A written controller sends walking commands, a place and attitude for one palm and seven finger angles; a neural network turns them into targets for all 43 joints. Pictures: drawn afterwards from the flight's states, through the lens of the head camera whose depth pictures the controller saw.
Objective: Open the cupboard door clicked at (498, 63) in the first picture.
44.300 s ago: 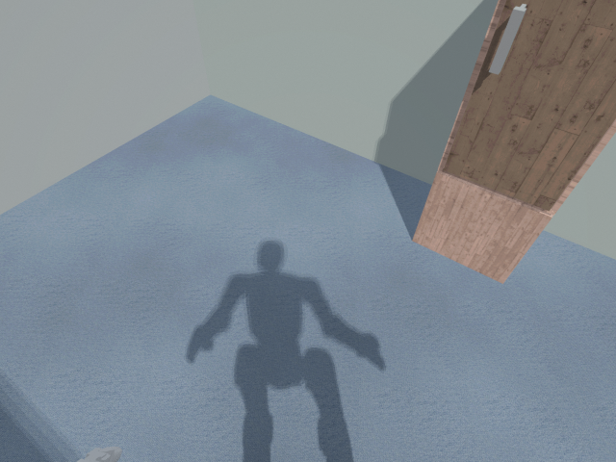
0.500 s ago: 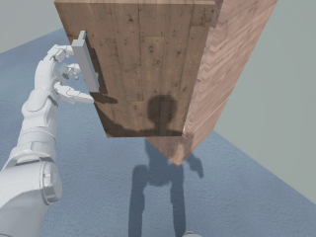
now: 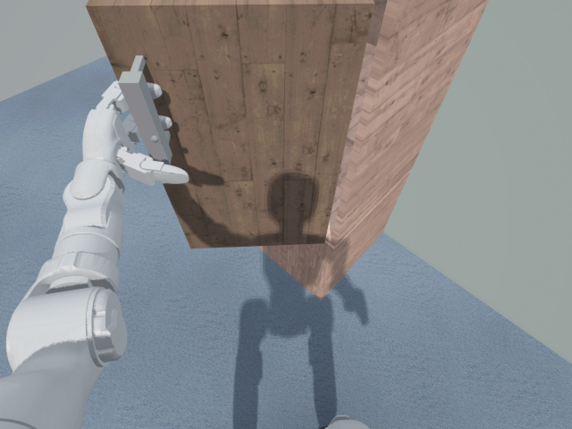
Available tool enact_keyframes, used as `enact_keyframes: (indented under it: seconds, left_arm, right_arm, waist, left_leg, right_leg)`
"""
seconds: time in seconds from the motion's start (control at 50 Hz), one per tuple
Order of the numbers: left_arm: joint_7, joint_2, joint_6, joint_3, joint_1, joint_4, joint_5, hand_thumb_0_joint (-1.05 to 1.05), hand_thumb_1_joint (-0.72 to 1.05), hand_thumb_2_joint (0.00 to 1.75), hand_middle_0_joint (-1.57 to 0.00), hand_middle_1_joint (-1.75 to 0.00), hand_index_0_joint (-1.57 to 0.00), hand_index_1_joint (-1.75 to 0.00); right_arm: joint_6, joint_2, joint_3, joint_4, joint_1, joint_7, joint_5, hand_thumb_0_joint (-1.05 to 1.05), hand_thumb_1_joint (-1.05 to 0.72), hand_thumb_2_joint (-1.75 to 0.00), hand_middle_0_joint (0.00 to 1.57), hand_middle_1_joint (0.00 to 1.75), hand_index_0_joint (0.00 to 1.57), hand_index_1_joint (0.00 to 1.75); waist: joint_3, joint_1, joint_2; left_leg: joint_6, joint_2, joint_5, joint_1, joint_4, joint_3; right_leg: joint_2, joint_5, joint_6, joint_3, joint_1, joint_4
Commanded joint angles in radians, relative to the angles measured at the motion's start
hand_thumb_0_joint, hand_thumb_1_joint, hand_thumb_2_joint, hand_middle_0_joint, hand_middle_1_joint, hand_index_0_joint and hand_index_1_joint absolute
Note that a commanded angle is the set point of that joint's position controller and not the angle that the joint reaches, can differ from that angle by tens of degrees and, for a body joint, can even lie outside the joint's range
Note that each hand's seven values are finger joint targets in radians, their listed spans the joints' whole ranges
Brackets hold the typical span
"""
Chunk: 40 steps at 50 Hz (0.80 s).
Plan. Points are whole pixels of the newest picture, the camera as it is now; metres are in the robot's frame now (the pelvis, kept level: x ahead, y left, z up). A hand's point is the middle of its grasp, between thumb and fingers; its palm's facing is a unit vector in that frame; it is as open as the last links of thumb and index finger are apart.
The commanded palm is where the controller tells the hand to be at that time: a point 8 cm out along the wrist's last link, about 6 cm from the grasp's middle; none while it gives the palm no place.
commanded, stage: slide the fingers in behind the handle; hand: left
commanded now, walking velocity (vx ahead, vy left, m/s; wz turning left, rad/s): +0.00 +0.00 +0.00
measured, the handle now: (151, 113) +0.54 +0.18 +0.13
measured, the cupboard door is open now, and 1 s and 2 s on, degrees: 46 46 85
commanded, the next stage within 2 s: close the thumb around the handle in 0.24 s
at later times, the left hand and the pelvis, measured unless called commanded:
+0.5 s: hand (157, 137) +0.49 +0.16 +0.13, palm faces -0.01 -1.00 -0.01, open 13.4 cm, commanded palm +0.46 +0.21 +0.13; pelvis +0.00 +0.00 +0.00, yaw +0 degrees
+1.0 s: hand (161, 135) +0.49 +0.16 +0.13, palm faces -0.03 -1.00 +0.01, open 5.8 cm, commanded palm +0.46 +0.21 +0.13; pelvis +0.01 +0.00 +0.00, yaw +0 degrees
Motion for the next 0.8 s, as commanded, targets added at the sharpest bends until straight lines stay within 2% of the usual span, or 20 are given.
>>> enact_keyframes:
  seconds: [0.0, 0.04, 0.06, 0.08, 0.12, 0.2, 0.22, 0.28, 0.32, 0.38, 0.4, 0.44, 0.48, 0.54, 0.58, 0.6, 0.64, 0.68, 0.74, 0.78]
  left_arm:
    - [-0.002, 0.277, -0.081, 0.042, -0.483, -0.215, -0.017, 0.0, -0.5, 0.3, -0.3, -1.2, -0.3, -1.2]
    - [-0.011, 0.259, -0.074, 0.019, -0.511, -0.187, -0.019, 0.0, -0.5, 0.3, -0.3, -1.2, -0.3, -1.2]
    - [-0.013, 0.277, -0.07, 0.035, -0.497, -0.171, -0.02, 0.0, -0.5, 0.3, -0.3, -1.2, -0.3, -1.2]
    - [-0.014, 0.294, -0.072, 0.047, -0.501, -0.162, -0.022, 0.0, -0.5, 0.3, -0.3, -1.2, -0.3, -1.2]
    - [-0.021, 0.265, -0.076, 0.018, -0.523, -0.183, -0.021, 0.0, -0.5, 0.3, -0.3, -1.2, -0.3, -1.2]
    - [-0.029, 0.255, -0.086, 0.017, -0.512, -0.211, -0.037, 0.0, -0.5, 0.3, -0.3, -1.2, -0.3, -1.2]
    - [-0.029, 0.266, -0.082, 0.031, -0.489, -0.195, -0.035, 0.0, -0.5, 0.3, -0.3, -1.2, -0.3, -1.2]
    - [-0.026, 0.235, -0.072, -0.002, -0.505, -0.181, -0.033, 0.0, -0.5, 0.3, -0.3, -1.2, -0.3, -1.2]
    - [-0.016, 0.26, -0.071, 0.017, -0.519, -0.184, -0.027, 0.0, -0.5, 0.3, -0.3, -1.2, -0.3, -1.2]
    - [-0.008, 0.261, -0.084, 0.012, -0.552, -0.208, -0.023, 0.0, -0.33, 0.37, -0.31, -1.22, -0.31, -1.22]
    - [-0.007, 0.252, -0.088, 0.007, -0.552, -0.217, -0.021, 0.0, -0.28, 0.4, -0.32, -1.22, -0.32, -1.22]
    - [-0.004, 0.244, -0.084, 0.001, -0.548, -0.19, -0.019, 0.0, -0.16, 0.44, -0.32, -1.24, -0.32, -1.24]
    - [0.0, 0.253, -0.085, 0.019, -0.523, -0.18, -0.024, 0.0, -0.05, 0.49, -0.33, -1.25, -0.33, -1.25]
    - [0.002, 0.267, -0.076, 0.024, -0.519, -0.176, -0.012, 0.0, 0.12, 0.56, -0.34, -1.27, -0.34, -1.27]
    - [0.005, 0.275, -0.081, 0.033, -0.523, -0.192, -0.011, 0.0, 0.23, 0.61, -0.35, -1.28, -0.35, -1.28]
    - [0.004, 0.263, -0.083, 0.03, -0.506, -0.203, -0.014, 0.0, 0.28, 0.64, -0.36, -1.28, -0.36, -1.28]
    - [0.0, 0.23, -0.079, 0.004, -0.509, -0.202, -0.018, 0.0, 0.4, 0.68, -0.36, -1.3, -0.36, -1.3]
    - [0.0, 0.246, -0.074, 0.021, -0.492, -0.172, -0.024, 0.0, 0.51, 0.73, -0.37, -1.31, -0.37, -1.31]
    - [-0.001, 0.259, -0.074, 0.023, -0.522, -0.211, -0.014, 0.0, 0.68, 0.8, -0.38, -1.33, -0.38, -1.33]
    - [-0.001, 0.27, -0.083, 0.037, -0.501, -0.238, -0.021, 0.0, 0.79, 0.85, -0.39, -1.34, -0.39, -1.34]
  right_arm:
    - [-0.033, -0.152, -0.056, -0.078, 0.087, -0.016, 0.0, 0.0, -0.9, -0.9, 0.2, 0.3, 0.2, 0.3]
    - [-0.034, -0.154, -0.054, -0.07, 0.09, -0.018, 0.001, 0.0, -0.9, -0.9, 0.2, 0.3, 0.2, 0.3]
    - [-0.034, -0.158, -0.056, -0.069, 0.092, -0.02, 0.002, 0.0, -0.9, -0.9, 0.2, 0.3, 0.2, 0.3]
    - [-0.033, -0.161, -0.054, -0.07, 0.097, -0.022, 0.001, 0.0, -0.9, -0.9, 0.2, 0.3, 0.2, 0.3]
    - [-0.036, -0.157, -0.053, -0.073, 0.093, -0.021, 0.001, 0.0, -0.9, -0.9, 0.2, 0.3, 0.2, 0.3]
    - [-0.038, -0.157, -0.059, -0.069, 0.101, -0.02, 0.001, 0.0, -0.9, -0.9, 0.2, 0.3, 0.2, 0.3]
    - [-0.036, -0.159, -0.059, -0.07, 0.102, -0.02, 0.0, 0.0, -0.9, -0.9, 0.2, 0.3, 0.2, 0.3]
    - [-0.035, -0.158, -0.056, -0.07, 0.1, -0.019, 0.002, 0.0, -0.9, -0.9, 0.2, 0.3, 0.2, 0.3]
    - [-0.034, -0.161, -0.057, -0.066, 0.1, -0.019, 0.001, 0.0, -0.9, -0.9, 0.2, 0.3, 0.2, 0.3]
    - [-0.037, -0.16, -0.058, -0.066, 0.106, -0.021, -0.001, 0.0, -0.9, -0.9, 0.2, 0.3, 0.2, 0.3]
    - [-0.037, -0.157, -0.059, -0.065, 0.105, -0.019, -0.003, 0.0, -0.9, -0.9, 0.2, 0.3, 0.2, 0.3]
    - [-0.038, -0.157, -0.057, -0.059, 0.106, -0.017, -0.002, 0.0, -0.9, -0.9, 0.2, 0.3, 0.2, 0.3]
    - [-0.038, -0.161, -0.059, -0.064, 0.11, -0.017, -0.005, 0.0, -0.9, -0.9, 0.2, 0.3, 0.2, 0.3]
    - [-0.033, -0.159, -0.057, -0.064, 0.108, -0.016, -0.004, 0.0, -0.9, -0.9, 0.2, 0.3, 0.2, 0.3]
    - [-0.031, -0.158, -0.058, -0.068, 0.117, -0.015, -0.007, 0.0, -0.9, -0.9, 0.2, 0.3, 0.2, 0.3]
    - [-0.03, -0.157, -0.059, -0.072, 0.113, -0.013, -0.006, 0.0, -0.9, -0.9, 0.2, 0.3, 0.2, 0.3]
    - [-0.028, -0.153, -0.059, -0.072, 0.108, -0.011, -0.006, 0.0, -0.9, -0.9, 0.2, 0.3, 0.2, 0.3]
    - [-0.025, -0.16, -0.059, -0.068, 0.118, -0.013, -0.006, 0.0, -0.9, -0.9, 0.2, 0.3, 0.2, 0.3]
    - [-0.022, -0.157, -0.061, -0.069, 0.115, -0.012, -0.006, 0.0, -0.9, -0.9, 0.2, 0.3, 0.2, 0.3]
    - [-0.022, -0.156, -0.064, -0.075, 0.119, -0.012, -0.007, 0.0, -0.9, -0.9, 0.2, 0.3, 0.2, 0.3]
  waist:
    - [-0.398, 0.007, 0.028]
    - [-0.366, -0.011, -0.009]
    - [-0.362, -0.007, -0.023]
    - [-0.359, -0.01, -0.023]
    - [-0.374, -0.013, 0.016]
    - [-0.417, -0.01, 0.008]
    - [-0.412, 0.0, 0.004]
    - [-0.354, -0.019, 0.003]
    - [-0.364, -0.016, 0.012]
    - [-0.385, -0.019, 0.006]
    - [-0.412, -0.016, 0.037]
    - [-0.387, -0.021, 0.036]
    - [-0.394, -0.014, -0.005]
    - [-0.396, -0.011, 0.029]
    - [-0.41, -0.006, 0.009]
    - [-0.435, -0.001, 0.023]
    - [-0.415, -0.01, 0.033]
    - [-0.38, -0.013, -0.041]
    - [-0.414, -0.011, 0.032]
    - [-0.447, -0.003, 0.012]
  left_leg:
    - [0.026, -0.045, 0.257, 0.079, -0.089, -0.019]
    - [0.027, -0.045, 0.222, 0.053, -0.094, -0.02]
    - [0.028, -0.045, 0.21, 0.044, -0.093, -0.019]
    - [0.03, -0.046, 0.212, 0.041, -0.092, -0.019]
    - [0.027, -0.047, 0.21, 0.054, -0.092, -0.02]
    - [0.026, -0.044, 0.26, 0.081, -0.085, -0.022]
    - [0.025, -0.044, 0.262, 0.075, -0.085, -0.022]
    - [0.029, -0.044, 0.219, 0.06, -0.091, -0.022]
    - [0.027, -0.044, 0.206, 0.059, -0.092, -0.024]
    - [0.028, -0.043, 0.236, 0.079, -0.087, -0.032]
    - [0.024, -0.044, 0.253, 0.097, -0.084, -0.032]
    - [0.023, -0.043, 0.242, 0.088, -0.082, -0.031]
    - [0.026, -0.042, 0.249, 0.08, -0.083, -0.032]
    - [0.023, -0.043, 0.257, 0.071, -0.082, -0.026]
    - [0.024, -0.042, 0.303, 0.08, -0.079, -0.032]
    - [0.021, -0.042, 0.317, 0.096, -0.077, -0.03]
    - [0.02, -0.04, 0.313, 0.1, -0.075, -0.025]
    - [0.026, -0.038, 0.295, 0.067, -0.081, -0.028]
    - [0.023, -0.041, 0.314, 0.089, -0.076, -0.024]
    - [0.025, -0.04, 0.356, 0.11, -0.066, -0.025]
  right_leg:
    - [0.045, 0.294, -0.029, 0.019, 0.286, -0.034]
    - [0.044, 0.274, -0.025, 0.019, 0.277, -0.042]
    - [0.044, 0.262, -0.025, 0.021, 0.278, -0.045]
    - [0.044, 0.263, -0.025, 0.022, 0.283, -0.046]
    - [0.043, 0.257, -0.026, 0.022, 0.268, -0.043]
    - [0.046, 0.3, -0.025, 0.019, 0.283, -0.037]
    - [0.046, 0.302, -0.027, 0.017, 0.285, -0.034]
    - [0.045, 0.254, -0.026, 0.015, 0.249, -0.047]
    - [0.045, 0.241, -0.025, 0.019, 0.247, -0.047]
    - [0.047, 0.257, -0.028, 0.014, 0.249, -0.037]
    - [0.046, 0.272, -0.027, 0.015, 0.249, -0.033]
    - [0.047, 0.261, -0.028, 0.014, 0.232, -0.037]
    - [0.049, 0.269, -0.027, 0.012, 0.249, -0.033]
    - [0.045, 0.284, -0.027, 0.016, 0.249, -0.03]
    - [0.048, 0.318, -0.029, 0.01, 0.267, -0.02]
    - [0.048, 0.33, -0.028, 0.012, 0.271, -0.018]
    - [0.049, 0.329, -0.027, 0.011, 0.256, -0.023]
    - [0.051, 0.321, -0.026, 0.007, 0.267, -0.028]
    - [0.048, 0.338, -0.028, 0.014, 0.265, -0.022]
    - [0.052, 0.37, -0.028, 0.012, 0.287, -0.016]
